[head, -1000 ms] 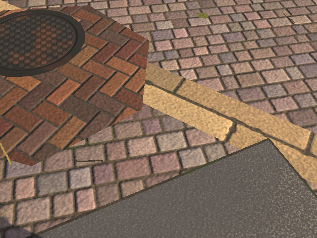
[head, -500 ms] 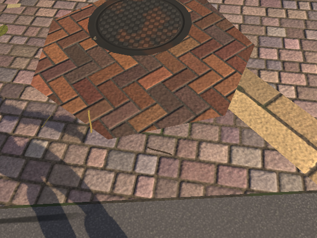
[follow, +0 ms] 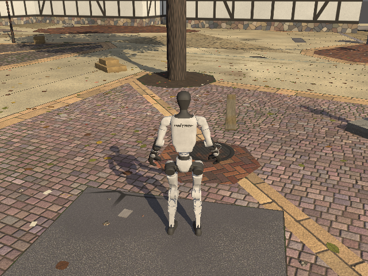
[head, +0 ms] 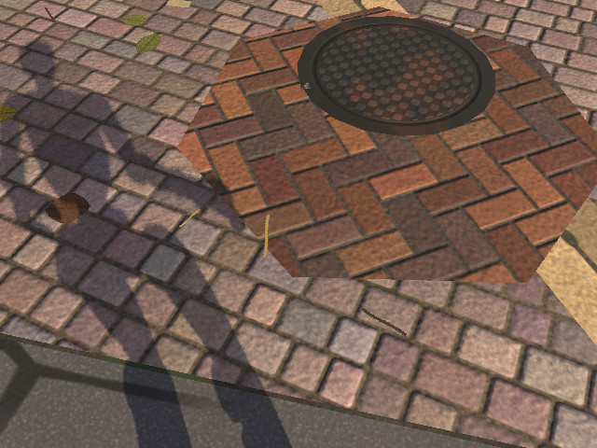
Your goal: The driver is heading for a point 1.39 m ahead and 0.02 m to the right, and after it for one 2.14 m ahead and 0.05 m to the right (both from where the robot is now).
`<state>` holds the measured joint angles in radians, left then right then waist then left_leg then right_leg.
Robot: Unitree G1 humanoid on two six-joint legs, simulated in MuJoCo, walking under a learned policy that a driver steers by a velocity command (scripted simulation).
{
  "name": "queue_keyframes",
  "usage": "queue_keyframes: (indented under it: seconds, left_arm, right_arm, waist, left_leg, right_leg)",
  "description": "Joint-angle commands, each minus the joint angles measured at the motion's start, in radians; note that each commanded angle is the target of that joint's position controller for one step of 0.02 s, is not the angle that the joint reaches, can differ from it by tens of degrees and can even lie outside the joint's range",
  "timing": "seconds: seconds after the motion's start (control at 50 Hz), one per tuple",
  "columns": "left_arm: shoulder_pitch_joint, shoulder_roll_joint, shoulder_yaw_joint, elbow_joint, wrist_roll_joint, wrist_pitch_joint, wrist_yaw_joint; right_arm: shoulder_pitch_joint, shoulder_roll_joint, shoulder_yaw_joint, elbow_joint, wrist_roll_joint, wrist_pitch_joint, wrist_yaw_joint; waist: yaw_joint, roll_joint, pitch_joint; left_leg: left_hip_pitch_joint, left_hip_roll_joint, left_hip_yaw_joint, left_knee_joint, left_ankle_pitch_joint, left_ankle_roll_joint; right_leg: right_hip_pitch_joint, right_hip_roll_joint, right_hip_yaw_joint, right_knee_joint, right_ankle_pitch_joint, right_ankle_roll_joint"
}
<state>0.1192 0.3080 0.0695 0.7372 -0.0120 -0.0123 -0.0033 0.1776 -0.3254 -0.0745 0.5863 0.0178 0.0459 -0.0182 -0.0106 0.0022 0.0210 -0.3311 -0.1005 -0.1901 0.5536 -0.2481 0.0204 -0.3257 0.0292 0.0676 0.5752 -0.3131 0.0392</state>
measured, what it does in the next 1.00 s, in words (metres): walks ahead, turning left: right foot, then left foot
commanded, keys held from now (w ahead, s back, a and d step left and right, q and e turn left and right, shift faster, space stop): w+q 0.26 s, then w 0.68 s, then w+e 0.06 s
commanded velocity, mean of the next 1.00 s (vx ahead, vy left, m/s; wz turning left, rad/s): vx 0.42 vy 0.00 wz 0.29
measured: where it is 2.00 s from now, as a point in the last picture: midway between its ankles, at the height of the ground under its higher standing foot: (226, 265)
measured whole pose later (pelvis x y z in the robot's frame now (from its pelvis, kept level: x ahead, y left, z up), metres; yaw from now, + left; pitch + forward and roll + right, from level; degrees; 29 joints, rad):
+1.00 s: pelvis +0.44 +0.14 -0.02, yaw +15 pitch +2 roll +1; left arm 0.04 0.27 0.02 0.68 -0.01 -0.09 -0.06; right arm 0.41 -0.31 -0.06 0.82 0.01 -0.04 -0.01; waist -0.06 -0.02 0.02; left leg 0.11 -0.03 0.02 0.35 -0.47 0.02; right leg -0.53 -0.01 -0.03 0.51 -0.01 -0.08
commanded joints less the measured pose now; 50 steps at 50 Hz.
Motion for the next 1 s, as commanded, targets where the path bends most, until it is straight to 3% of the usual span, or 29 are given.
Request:
queue_keyframes:
  seconds: [0.02, 0.04, 0.06, 0.08, 0.12, 0.14, 0.18, 0.26, 0.32, 0.38, 0.42, 0.44, 0.46, 0.48, 0.5, 0.52, 0.54, 0.56, 0.58, 0.6, 0.62, 0.68, 0.74, 0.82, 0.9, 0.94, 0.96, 0.98, 1.0]
  left_arm:
    - [0.152, 0.157, 0.052, -0.04, 0.009, -0.031, 0.006]
    - [0.22, 0.248, 0.069, -0.017, 0.038, -0.034, 0.002]
    - [0.159, 0.226, 0.065, -0.035, 0.046, -0.051, -0.002]
    - [0.1, 0.168, 0.049, -0.053, 0.029, -0.056, 0.009]
    - [0.07, 0.122, 0.033, -0.065, 0.008, -0.055, 0.026]
    - [0.094, 0.117, 0.028, -0.06, 0.01, -0.057, 0.033]
    - [0.143, 0.115, 0.027, -0.05, 0.021, -0.065, 0.035]
    - [0.194, 0.136, 0.033, -0.031, 0.022, -0.067, 0.029]
    - [0.219, 0.158, 0.037, -0.007, 0.011, -0.064, 0.018]
    - [0.24, 0.186, 0.045, 0.02, -0.013, -0.059, 0.007]
    - [0.249, 0.206, 0.05, 0.04, -0.028, -0.052, 0.001]
    - [0.237, 0.216, 0.05, 0.046, -0.031, -0.049, 0.001]
    - [0.235, 0.202, 0.042, 0.053, -0.032, -0.046, 0.003]
    - [0.251, 0.164, 0.025, 0.046, -0.016, -0.053, 0.007]
    - [0.29, 0.052, -0.018, -0.021, 0.022, -0.069, 0.0]
    - [0.264, 0.075, -0.016, -0.007, 0.003, -0.094, 0.0]
    - [0.186, 0.151, 0.01, -0.033, -0.037, -0.102, -0.006]
    - [0.141, 0.14, 0.004, -0.048, -0.04, -0.106, -0.006]
    - [0.128, 0.13, 0.004, -0.042, -0.016, -0.105, -0.001]
    - [0.151, 0.122, 0.008, -0.034, -0.005, -0.096, -0.002]
    - [0.177, 0.11, 0.005, -0.023, -0.005, -0.086, -0.007]
    - [0.172, 0.079, 0.0, -0.013, 0.003, -0.061, -0.008]
    - [0.062, 0.055, -0.011, -0.047, 0.012, -0.064, -0.01]
    - [-0.095, 0.027, -0.027, -0.088, -0.001, -0.083, -0.033]
    - [-0.156, 0.052, -0.022, -0.122, -0.001, -0.09, -0.056]
    - [-0.124, 0.071, -0.014, -0.12, 0.003, -0.091, -0.06]
    - [-0.065, 0.091, -0.005, -0.107, 0.003, -0.088, -0.056]
    - [0.056, 0.124, 0.014, -0.074, 0.004, -0.084, -0.049]
    - [0.203, 0.169, 0.033, -0.041, 0.003, -0.078, -0.04]
  right_arm:
    - [-0.031, -0.071, -0.014, -0.07, -0.001, -0.018, -0.005]
    - [-0.034, -0.049, -0.009, -0.111, 0.01, -0.03, -0.004]
    - [-0.067, -0.123, -0.028, -0.12, 0.003, -0.045, -0.006]
    - [-0.049, -0.162, -0.043, -0.1, 0.002, -0.047, -0.003]
    - [-0.012, -0.147, -0.047, -0.07, -0.006, -0.044, 0.004]
    - [-0.023, -0.119, -0.04, -0.071, -0.004, -0.048, 0.011]
    - [-0.041, -0.077, -0.027, -0.076, 0.003, -0.057, 0.02]
    - [-0.095, -0.046, -0.013, -0.097, 0.005, -0.064, 0.033]
    - [-0.144, -0.004, 0.008, -0.107, 0.004, -0.076, 0.048]
    - [-0.171, -0.008, 0.014, -0.112, 0.008, -0.084, 0.064]
    - [-0.156, -0.032, 0.006, -0.113, 0.007, -0.087, 0.069]
    - [-0.092, -0.056, -0.008, -0.098, 0.004, -0.088, 0.068]
    - [0.05, -0.095, -0.034, -0.053, 0.004, -0.087, 0.063]
    - [0.205, -0.151, -0.062, -0.011, 0.005, -0.079, 0.049]
    - [0.307, -0.275, -0.083, 0.0, -0.006, -0.076, 0.032]
    - [0.32, -0.232, -0.063, -0.01, -0.004, -0.086, 0.034]
    - [0.258, -0.174, -0.04, 0.002, -0.011, -0.1, 0.043]
    - [0.205, -0.141, -0.029, 0.009, -0.006, -0.105, 0.045]
    - [0.148, -0.106, -0.018, 0.013, -0.005, -0.108, 0.047]
    - [0.104, -0.079, -0.008, 0.01, -0.014, -0.114, 0.049]
    - [0.08, -0.072, -0.007, 0.009, -0.019, -0.12, 0.048]
    - [0.068, -0.079, -0.01, 0.039, -0.017, -0.142, 0.041]
    - [0.105, -0.088, -0.011, 0.076, -0.014, -0.142, 0.03]
    - [0.175, -0.123, -0.018, 0.121, -0.005, -0.135, 0.018]
    - [0.221, -0.138, -0.026, 0.169, 0.005, -0.118, 0.012]
    - [0.218, -0.15, -0.031, 0.18, 0.004, -0.105, 0.007]
    - [0.203, -0.163, -0.035, 0.18, -0.001, -0.1, 0.004]
    - [0.187, -0.161, -0.032, 0.178, -0.007, -0.091, 0.0]
    - [0.2, -0.135, -0.019, 0.169, -0.019, -0.087, -0.007]
  waist:
    - [0.082, 0.01, -0.118]
    - [0.07, -0.223, -0.076]
    - [0.06, -0.204, 0.01]
    - [0.037, -0.178, 0.043]
    - [0.03, -0.153, 0.038]
    - [0.044, -0.141, 0.044]
    - [0.064, -0.125, 0.04]
    - [0.096, -0.115, 0.051]
    - [0.111, -0.109, 0.073]
    - [0.104, -0.106, 0.1]
    - [0.073, -0.119, 0.089]
    - [0.02, -0.123, 0.044]
    - [-0.061, -0.095, -0.049]
    - [-0.132, -0.066, -0.16]
    - [-0.116, 0.206, -0.305]
    - [-0.125, 0.206, -0.431]
    - [-0.118, 0.145, -0.276]
    - [-0.089, 0.133, -0.168]
    - [-0.054, 0.085, -0.098]
    - [-0.015, 0.105, -0.063]
    - [0.009, 0.126, -0.055]
    - [0.038, 0.073, -0.019]
    - [0.008, 0.052, 0.025]
    - [-0.052, 0.049, 0.068]
    - [-0.052, 0.047, 0.081]
    - [-0.024, 0.063, 0.048]
    - [0.009, 0.085, -0.001]
    - [0.074, 0.083, -0.087]
    - [0.135, 0.056, -0.205]
  left_leg:
    - [-0.199, 0.093, -0.186, 0.061, -0.425, 0.075]
    - [-0.421, -0.04, 0.018, 0.311, -0.403, 0.032]
    - [-0.49, 0.059, -0.006, 0.462, -0.306, 0.012]
    - [-0.503, 0.085, 0.006, 0.517, -0.221, 0.001]
    - [-0.509, 0.109, 0.042, 0.573, -0.111, -0.035]
    - [-0.507, 0.122, 0.059, 0.6, -0.058, -0.045]
    - [-0.51, 0.136, 0.091, 0.603, 0.017, -0.057]
    - [-0.508, 0.165, 0.122, 0.456, 0.097, -0.081]
    - [-0.405, 0.167, 0.16, 0.271, 0.126, -0.068]
    - [-0.294, 0.156, 0.209, 0.135, 0.084, -0.025]
    - [-0.209, 0.129, 0.234, 0.062, 0.033, 0.019]
    - [-0.094, 0.096, 0.259, 0.014, 0.04, 0.046]
    - [0.119, 0.057, 0.283, -0.047, 0.093, 0.079]
    - [0.39, 0.076, 0.232, -0.017, 0.106, 0.102]
    - [0.756, 0.374, -0.267, -0.057, -0.042, 0.245]
    - [0.746, 0.489, -0.603, -0.236, -0.133, 0.317]
    - [0.642, 0.459, -0.447, -0.257, -0.13, 0.269]
    - [0.505, 0.417, -0.305, -0.261, -0.063, 0.244]
    - [0.38, 0.37, -0.202, -0.279, 0.016, 0.225]
    - [0.284, 0.333, -0.132, -0.316, 0.073, 0.212]
    - [0.227, 0.318, -0.1, -0.348, 0.124, 0.217]
    - [0.173, 0.302, -0.001, -0.402, 0.27, 0.229]
    - [0.185, 0.277, 0.072, -0.415, 0.34, 0.21]
    - [0.201, 0.276, 0.111, -0.44, 0.257, 0.185]
    - [0.36, 0.341, 0.093, -0.374, 0.321, 0.167]
    - [0.422, 0.352, 0.093, -0.303, 0.487, 0.147]
    - [0.45, 0.342, 0.113, -0.227, 0.67, 0.134]
    - [0.44, 0.303, 0.156, -0.064, 0.838, 0.11]
    - [0.307, 0.26, 0.197, 0.165, 0.763, 0.074]
  right_leg:
    - [0.342, -0.191, 0.162, -0.227, -0.065, -0.105]
    - [0.365, -0.39, 0.503, -0.358, -0.331, -0.235]
    - [0.276, -0.439, 0.598, -0.4, -0.436, -0.291]
    - [0.258, -0.393, 0.497, -0.397, -0.417, -0.262]
    - [0.282, -0.32, 0.331, -0.398, -0.289, -0.199]
    - [0.275, -0.303, 0.262, -0.409, -0.208, -0.19]
    - [0.281, -0.284, 0.155, -0.423, -0.095, -0.189]
    - [0.316, -0.292, 0.028, -0.44, 0.051, -0.205]
    - [0.282, -0.29, -0.047, -0.449, 0.125, -0.206]
    - [0.269, -0.314, -0.083, -0.451, 0.17, -0.205]
    - [0.301, -0.338, -0.091, -0.404, 0.334, -0.198]
    - [0.307, -0.331, -0.12, -0.313, 0.547, -0.182]
    - [0.275, -0.294, -0.183, -0.129, 0.74, -0.153]
    - [0.129, -0.251, -0.223, 0.1, 0.687, -0.112]
    - [-0.278, -0.12, -0.228, 0.523, 0.114, -0.031]
    - [-0.378, -0.039, -0.023, 0.706, -0.263, -0.031]
    - [-0.472, -0.092, 0.009, 0.762, -0.197, -0.045]
    - [-0.477, -0.136, -0.014, 0.726, -0.113, -0.061]
    - [-0.444, -0.169, -0.02, 0.664, -0.037, -0.06]
    - [-0.383, -0.194, -0.011, 0.614, 0.031, -0.058]
    - [-0.331, -0.2, -0.011, 0.598, 0.071, -0.05]
    - [-0.336, -0.191, -0.026, 0.515, 0.148, -0.018]
    - [-0.375, -0.177, -0.032, 0.309, 0.301, -0.001]
    - [-0.309, -0.122, -0.07, 0.052, 0.468, -0.019]
    - [-0.341, -0.102, -0.048, -0.054, 0.402, -0.068]
    - [-0.284, -0.075, -0.068, -0.068, 0.313, -0.095]
    - [-0.206, -0.041, -0.1, -0.06, 0.264, -0.115]
    - [-0.038, 0.002, -0.14, -0.072, 0.265, -0.145]
    - [0.231, -0.044, -0.084, -0.033, 0.308, -0.185]
Keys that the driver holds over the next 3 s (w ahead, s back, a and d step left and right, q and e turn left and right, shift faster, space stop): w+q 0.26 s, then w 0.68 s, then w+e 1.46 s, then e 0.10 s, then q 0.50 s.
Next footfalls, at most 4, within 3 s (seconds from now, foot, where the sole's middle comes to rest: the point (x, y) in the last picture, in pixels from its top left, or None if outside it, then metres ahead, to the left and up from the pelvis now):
0.02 right None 0.05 -0.12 -0.77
0.48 left None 0.26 0.21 -0.77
1.00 right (267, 371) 0.65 0.10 -0.77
1.48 left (168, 293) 0.86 0.36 -0.77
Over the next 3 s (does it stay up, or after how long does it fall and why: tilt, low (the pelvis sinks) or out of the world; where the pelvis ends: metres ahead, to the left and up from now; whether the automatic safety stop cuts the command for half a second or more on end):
stays up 1.34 0.06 0.01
